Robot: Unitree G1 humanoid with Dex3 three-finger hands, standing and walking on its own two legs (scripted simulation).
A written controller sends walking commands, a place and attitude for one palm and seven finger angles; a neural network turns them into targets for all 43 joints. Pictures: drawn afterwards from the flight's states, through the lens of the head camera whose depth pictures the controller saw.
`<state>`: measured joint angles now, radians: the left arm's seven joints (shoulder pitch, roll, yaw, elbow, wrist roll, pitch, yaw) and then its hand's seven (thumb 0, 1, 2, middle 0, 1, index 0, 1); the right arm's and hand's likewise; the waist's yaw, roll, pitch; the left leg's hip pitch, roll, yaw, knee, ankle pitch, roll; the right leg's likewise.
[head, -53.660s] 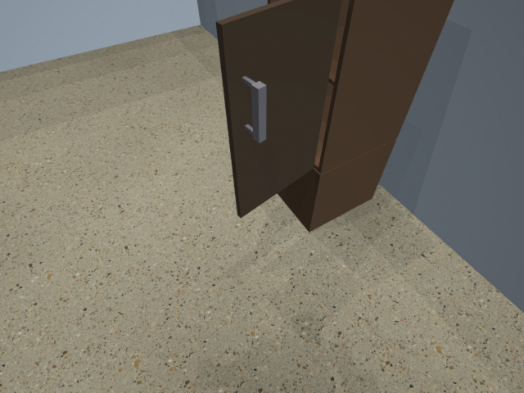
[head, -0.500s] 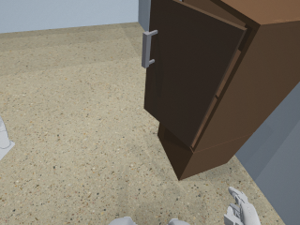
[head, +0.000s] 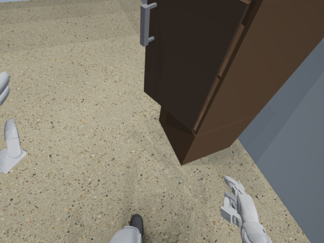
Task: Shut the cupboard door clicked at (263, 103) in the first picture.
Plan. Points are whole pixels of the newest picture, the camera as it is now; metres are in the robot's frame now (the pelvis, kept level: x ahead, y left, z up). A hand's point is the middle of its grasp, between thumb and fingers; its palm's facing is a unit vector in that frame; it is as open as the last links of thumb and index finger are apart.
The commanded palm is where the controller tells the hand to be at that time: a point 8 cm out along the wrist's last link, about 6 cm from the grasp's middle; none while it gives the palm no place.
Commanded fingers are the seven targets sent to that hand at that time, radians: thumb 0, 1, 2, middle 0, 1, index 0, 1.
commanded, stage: step back with the hand held close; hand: left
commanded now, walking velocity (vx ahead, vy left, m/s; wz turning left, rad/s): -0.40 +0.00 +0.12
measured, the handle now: (148, 24) +0.80 +0.13 +0.07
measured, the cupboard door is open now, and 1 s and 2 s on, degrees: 23 23 23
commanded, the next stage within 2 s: stop stepping back and stand still in 0.06 s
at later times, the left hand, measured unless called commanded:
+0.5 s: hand out of the picture +0.06 +0.27 +0.17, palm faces +0.43 -0.81 -0.40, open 7.4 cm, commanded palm -0.01 +0.31 +0.19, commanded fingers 0.00 0.90 0.90 -0.20 -0.30 -0.20 -0.30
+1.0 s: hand out of the picture +0.00 +0.31 +0.19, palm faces +0.50 -0.76 -0.41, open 7.4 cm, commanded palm -0.07 +0.34 +0.19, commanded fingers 0.00 0.90 0.90 -0.20 -0.30 -0.20 -0.30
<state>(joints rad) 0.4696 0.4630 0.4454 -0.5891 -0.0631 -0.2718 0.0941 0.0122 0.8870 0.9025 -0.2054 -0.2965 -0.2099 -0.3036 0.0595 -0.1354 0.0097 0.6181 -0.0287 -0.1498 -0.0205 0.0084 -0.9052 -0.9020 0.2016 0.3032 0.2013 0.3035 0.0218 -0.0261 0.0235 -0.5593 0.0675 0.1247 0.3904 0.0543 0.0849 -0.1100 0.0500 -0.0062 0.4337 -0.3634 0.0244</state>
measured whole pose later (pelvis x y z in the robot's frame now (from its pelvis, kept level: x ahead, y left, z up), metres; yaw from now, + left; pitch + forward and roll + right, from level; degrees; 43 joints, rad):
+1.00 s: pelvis -0.18 +0.03 +0.01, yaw +4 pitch -2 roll -2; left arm 0.55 0.44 0.44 -0.55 -0.03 -0.20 0.16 0.01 0.89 0.90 -0.21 -0.30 -0.21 -0.30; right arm 0.26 -0.12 0.04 0.63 -0.02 -0.12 -0.05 0.01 -0.91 -0.90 0.20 0.30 0.20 0.30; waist -0.03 -0.04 -0.02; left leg -0.32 0.07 0.05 0.56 -0.21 0.02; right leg -0.37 0.02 -0.08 0.78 -0.39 -0.01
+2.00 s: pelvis -0.16 +0.05 +0.02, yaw +5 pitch -2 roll +0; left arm 0.31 0.09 0.00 1.16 0.01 -0.01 0.04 0.01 0.91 0.90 -0.20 -0.29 -0.20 -0.30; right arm 0.32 -0.10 0.00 1.14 -0.02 0.00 -0.03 0.01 -0.92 -0.90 0.20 0.30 0.19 0.30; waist -0.01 0.00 0.01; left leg -0.18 0.02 0.11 0.40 -0.19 0.02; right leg -0.15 -0.03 -0.08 0.41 -0.22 0.00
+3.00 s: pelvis -0.15 +0.05 +0.01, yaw +6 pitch -1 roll +0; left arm 0.25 0.17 0.02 1.13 0.01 0.00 0.03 0.00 0.90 0.90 -0.20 -0.29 -0.20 -0.30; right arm 0.27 -0.17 -0.01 1.11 -0.02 0.00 -0.02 0.00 -0.91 -0.90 0.19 0.30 0.19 0.30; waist -0.02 0.00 0.04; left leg -0.19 0.01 0.09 0.41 -0.20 0.02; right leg -0.15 -0.05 -0.10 0.41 -0.24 0.01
